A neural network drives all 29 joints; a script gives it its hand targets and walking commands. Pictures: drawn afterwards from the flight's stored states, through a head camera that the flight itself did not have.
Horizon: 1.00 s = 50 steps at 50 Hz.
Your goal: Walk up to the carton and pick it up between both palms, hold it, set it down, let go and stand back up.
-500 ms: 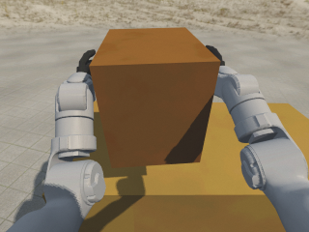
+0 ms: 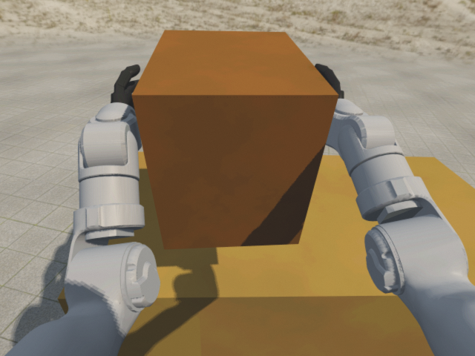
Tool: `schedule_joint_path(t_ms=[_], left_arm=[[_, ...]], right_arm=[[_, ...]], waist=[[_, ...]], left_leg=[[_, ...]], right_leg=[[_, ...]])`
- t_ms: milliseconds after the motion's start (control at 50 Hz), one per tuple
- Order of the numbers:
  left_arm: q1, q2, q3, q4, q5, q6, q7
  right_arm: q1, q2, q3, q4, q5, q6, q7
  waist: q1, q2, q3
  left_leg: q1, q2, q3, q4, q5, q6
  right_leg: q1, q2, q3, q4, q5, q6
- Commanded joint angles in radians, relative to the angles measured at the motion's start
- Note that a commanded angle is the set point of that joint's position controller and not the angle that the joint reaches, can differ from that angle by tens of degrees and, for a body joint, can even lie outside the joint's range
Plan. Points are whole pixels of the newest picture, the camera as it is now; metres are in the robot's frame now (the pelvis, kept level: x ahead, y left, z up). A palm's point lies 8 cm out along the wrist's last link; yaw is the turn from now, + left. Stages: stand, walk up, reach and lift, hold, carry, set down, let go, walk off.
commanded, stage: set down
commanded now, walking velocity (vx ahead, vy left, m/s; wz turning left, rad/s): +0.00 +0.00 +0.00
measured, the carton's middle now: (229, 132) +0.40 +0.00 +0.27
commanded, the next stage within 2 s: none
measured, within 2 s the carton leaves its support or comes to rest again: neither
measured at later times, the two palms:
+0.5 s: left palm (125, 142) +0.39 +0.17 +0.26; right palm (306, 148) +0.39 -0.14 +0.24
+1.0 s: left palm (132, 154) +0.39 +0.17 +0.23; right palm (306, 157) +0.40 -0.15 +0.22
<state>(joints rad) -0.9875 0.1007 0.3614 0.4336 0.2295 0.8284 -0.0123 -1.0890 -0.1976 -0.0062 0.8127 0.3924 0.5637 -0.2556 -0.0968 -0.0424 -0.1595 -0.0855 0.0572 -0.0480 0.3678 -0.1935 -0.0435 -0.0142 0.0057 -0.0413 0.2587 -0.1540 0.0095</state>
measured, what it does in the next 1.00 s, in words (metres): stands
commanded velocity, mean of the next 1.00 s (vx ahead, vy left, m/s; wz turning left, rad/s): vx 0.00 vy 0.00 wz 0.00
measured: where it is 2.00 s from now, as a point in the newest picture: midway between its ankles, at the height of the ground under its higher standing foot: outside the picture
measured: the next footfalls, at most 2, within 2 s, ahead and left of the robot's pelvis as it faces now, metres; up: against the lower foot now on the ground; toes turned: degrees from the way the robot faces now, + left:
none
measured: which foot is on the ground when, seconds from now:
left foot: down 0.00-1.00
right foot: down 0.00-1.00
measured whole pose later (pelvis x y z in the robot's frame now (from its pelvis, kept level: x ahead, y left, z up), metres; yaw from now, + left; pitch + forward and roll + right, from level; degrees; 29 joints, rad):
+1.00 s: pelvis +0.01 +0.00 +0.00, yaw +1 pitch -8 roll -1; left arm -0.86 0.01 0.37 0.45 0.33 0.54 0.00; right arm -0.91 -0.08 -0.18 0.93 0.10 0.15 -0.11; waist -0.05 -0.07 0.00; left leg -0.02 0.05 -0.06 0.34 -0.19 -0.05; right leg 0.05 0.00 -0.05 0.26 -0.18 0.01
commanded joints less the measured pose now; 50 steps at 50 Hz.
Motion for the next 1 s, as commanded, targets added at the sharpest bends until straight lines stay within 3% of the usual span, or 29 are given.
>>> schedule_joint_path(t_ms=[0, 80, 160, 260, 380, 460, 580, 700, 980], left_arm=[[-0.735, -0.552, -0.269, 0.02, -0.113, -0.141, -0.172], [-0.683, -0.51, -0.166, 0.144, -0.018, -0.201, -0.194], [-0.576, -0.498, -0.135, 0.169, 0.033, -0.227, -0.209], [-0.505, -0.532, -0.208, 0.076, 0.018, -0.245, -0.205], [-0.537, -0.615, -0.394, -0.112, -0.066, -0.285, -0.156], [-0.506, -0.637, -0.443, -0.109, -0.08, -0.289, -0.133], [-0.432, -0.595, -0.354, -0.015, -0.023, -0.256, -0.146], [-0.399, -0.59, -0.299, 0.005, 0.005, -0.256, -0.149], [-0.438, -0.639, -0.365, 0.005, -0.033, -0.339, -0.1]], right_arm=[[-0.836, 0.621, 0.114, -0.231, 0.059, -0.109, 0.139], [-0.793, 0.576, 0.014, -0.11, -0.066, -0.209, 0.174], [-0.728, 0.554, -0.016, -0.088, -0.148, -0.285, 0.193], [-0.704, 0.567, 0.043, -0.188, -0.178, -0.369, 0.189], [-0.747, 0.578, 0.127, -0.338, -0.154, -0.462, 0.191], [-0.74, 0.585, 0.143, -0.371, -0.153, -0.479, 0.187], [-0.658, 0.565, 0.083, -0.254, -0.197, -0.446, 0.204], [-0.648, 0.556, 0.064, -0.205, -0.213, -0.456, 0.224], [-0.657, 0.555, 0.017, -0.177, -0.281, -0.523, 0.264]], waist=[[-0.001, 0.088, -0.186], [0.011, 0.085, -0.123], [0.011, 0.058, -0.118], [-0.001, 0.042, -0.177], [-0.013, 0.092, -0.301], [-0.013, 0.098, -0.291], [0.009, 0.068, -0.164], [0.034, 0.069, -0.169], [0.029, 0.073, -0.239]], left_leg=[[0.063, -0.1, 0.044, -0.068, 0.118, 0.004], [0.058, -0.092, 0.062, -0.095, 0.067, 0.011], [0.103, -0.091, 0.075, -0.086, 0.173, 0.011], [0.202, -0.096, 0.074, -0.025, 0.389, -0.004], [0.303, -0.093, 0.06, 0.033, 0.56, -0.034], [0.275, -0.1, 0.064, 0.022, 0.47, -0.026], [0.177, -0.099, 0.087, -0.04, 0.27, 0.005], [0.178, -0.097, 0.094, -0.031, 0.334, -0.002], [0.214, -0.088, 0.086, -0.02, 0.356, -0.017]], right_leg=[[0.022, 0.06, 0.008, -0.04, 0.045, 0.014], [0.035, 0.043, -0.012, -0.054, -0.027, 0.011], [0.088, 0.049, -0.039, -0.052, 0.05, 0.017], [0.135, 0.068, -0.071, -0.037, 0.208, 0.027], [0.125, 0.078, -0.095, -0.02, 0.283, 0.027], [0.116, 0.063, -0.089, -0.023, 0.256, 0.027], [0.094, 0.047, -0.08, -0.023, 0.136, 0.03], [0.111, 0.056, -0.08, -0.008, 0.177, 0.027], [0.057, 0.06, -0.094, -0.011, 0.179, 0.023]])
